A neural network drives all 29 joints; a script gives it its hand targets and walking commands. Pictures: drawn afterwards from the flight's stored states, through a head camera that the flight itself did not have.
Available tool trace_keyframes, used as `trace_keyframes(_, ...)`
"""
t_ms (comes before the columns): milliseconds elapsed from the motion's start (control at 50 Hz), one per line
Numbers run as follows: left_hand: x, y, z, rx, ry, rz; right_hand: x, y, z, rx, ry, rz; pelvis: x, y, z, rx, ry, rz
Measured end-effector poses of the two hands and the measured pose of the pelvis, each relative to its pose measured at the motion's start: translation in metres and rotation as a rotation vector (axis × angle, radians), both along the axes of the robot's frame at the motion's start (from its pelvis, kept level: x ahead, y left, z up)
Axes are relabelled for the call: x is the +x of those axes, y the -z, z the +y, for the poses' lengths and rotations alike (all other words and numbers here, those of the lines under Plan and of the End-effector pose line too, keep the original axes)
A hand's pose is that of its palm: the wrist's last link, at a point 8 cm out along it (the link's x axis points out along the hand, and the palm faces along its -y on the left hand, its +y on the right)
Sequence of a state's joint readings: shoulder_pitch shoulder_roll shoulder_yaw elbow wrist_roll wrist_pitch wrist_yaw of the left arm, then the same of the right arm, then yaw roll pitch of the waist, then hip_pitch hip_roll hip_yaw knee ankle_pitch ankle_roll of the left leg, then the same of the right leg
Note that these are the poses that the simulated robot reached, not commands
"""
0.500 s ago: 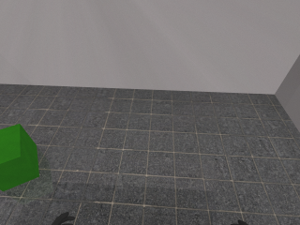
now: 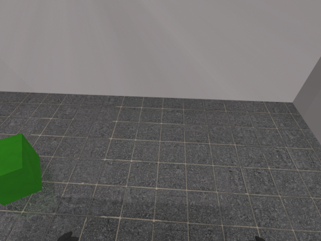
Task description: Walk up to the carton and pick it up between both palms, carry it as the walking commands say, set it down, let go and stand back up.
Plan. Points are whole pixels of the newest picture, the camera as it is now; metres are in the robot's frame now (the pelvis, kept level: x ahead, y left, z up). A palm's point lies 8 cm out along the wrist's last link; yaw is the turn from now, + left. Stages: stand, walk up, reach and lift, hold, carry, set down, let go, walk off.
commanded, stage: stand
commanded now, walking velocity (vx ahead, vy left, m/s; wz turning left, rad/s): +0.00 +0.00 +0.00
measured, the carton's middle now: (12, 168) +0.69 +0.97 -0.62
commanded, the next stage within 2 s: walk up in 1.14 s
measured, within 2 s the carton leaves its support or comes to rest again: neither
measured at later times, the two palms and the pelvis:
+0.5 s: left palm out of the picture +0.10 +0.27 -0.10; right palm out of the picture +0.11 -0.26 -0.09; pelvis -0.01 +0.00 +0.01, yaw +0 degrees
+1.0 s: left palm out of the picture +0.09 +0.27 -0.09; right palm out of the picture +0.09 -0.26 -0.10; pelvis -0.01 +0.00 +0.01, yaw +0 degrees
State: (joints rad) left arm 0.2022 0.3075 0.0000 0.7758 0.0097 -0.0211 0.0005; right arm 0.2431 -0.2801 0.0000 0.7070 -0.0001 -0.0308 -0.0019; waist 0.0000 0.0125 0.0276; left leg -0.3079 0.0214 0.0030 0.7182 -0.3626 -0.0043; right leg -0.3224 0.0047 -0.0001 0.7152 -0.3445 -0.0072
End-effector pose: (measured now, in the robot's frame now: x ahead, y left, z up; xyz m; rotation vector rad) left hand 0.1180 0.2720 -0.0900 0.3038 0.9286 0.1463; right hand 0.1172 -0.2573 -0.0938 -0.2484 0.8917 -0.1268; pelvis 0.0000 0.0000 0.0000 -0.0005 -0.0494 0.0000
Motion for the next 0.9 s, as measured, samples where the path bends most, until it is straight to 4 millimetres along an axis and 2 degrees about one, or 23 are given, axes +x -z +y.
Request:
trace_keyframes(660,-0.023,0.004,0.003,-0.002,-0.021,0.084,-0.015,0.000,-0.006,-0.010,0.011,0.069,-0.008,-0.008,-0.001,0.003,-0.001,0.021)
trace_keyframes(900,-0.024,0.002,0.002,-0.003,-0.022,0.108,-0.022,0.001,-0.007,-0.009,0.017,0.111,-0.009,-0.013,-0.002,0.003,-0.002,0.039)
